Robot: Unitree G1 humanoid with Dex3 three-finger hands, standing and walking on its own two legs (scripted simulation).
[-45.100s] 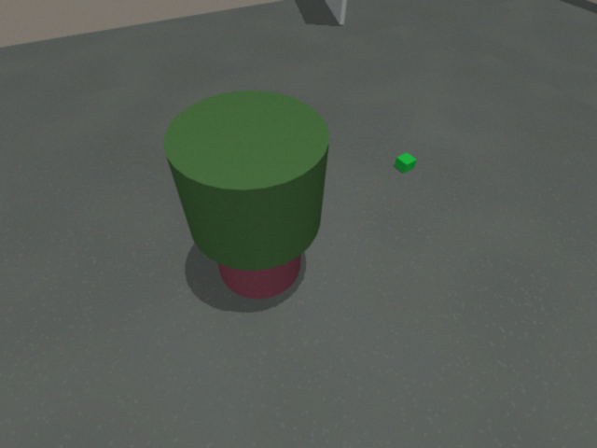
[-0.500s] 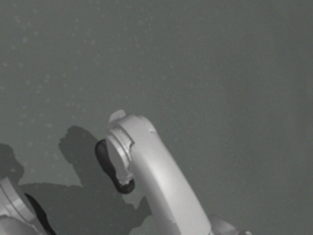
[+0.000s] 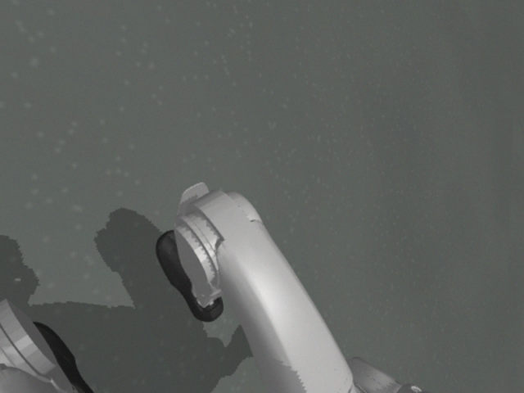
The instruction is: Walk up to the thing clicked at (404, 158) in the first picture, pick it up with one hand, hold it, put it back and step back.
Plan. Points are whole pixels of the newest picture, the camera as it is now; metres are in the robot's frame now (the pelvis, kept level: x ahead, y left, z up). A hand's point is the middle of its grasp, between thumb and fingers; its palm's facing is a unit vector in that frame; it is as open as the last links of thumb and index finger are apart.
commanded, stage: open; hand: left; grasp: from above
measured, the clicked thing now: out of the picture +0.46 +0.34 -0.31
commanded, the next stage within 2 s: withdraw in 0.02 s
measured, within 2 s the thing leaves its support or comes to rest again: neither
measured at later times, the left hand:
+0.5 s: hand out of the picture +0.49 +0.35 -0.18, palm faces -0.12 -0.32 -0.94, open 13.5 cm
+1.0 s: hand out of the picture +0.45 +0.34 -0.14, palm faces -0.51 -0.13 -0.85, open 13.3 cm
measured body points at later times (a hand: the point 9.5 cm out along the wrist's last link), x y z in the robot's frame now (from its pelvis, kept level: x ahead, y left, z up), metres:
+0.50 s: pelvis +0.01 +0.00 +0.01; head +0.27 +0.12 +0.35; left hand +0.49 +0.36 -0.13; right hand +0.02 -0.25 -0.04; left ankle +0.07 +0.13 -0.30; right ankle +0.14 -0.12 -0.30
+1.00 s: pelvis +0.00 -0.01 +0.00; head +0.23 +0.09 +0.37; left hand +0.47 +0.34 -0.10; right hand +0.10 -0.28 -0.09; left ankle +0.07 +0.13 -0.30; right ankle +0.14 -0.12 -0.30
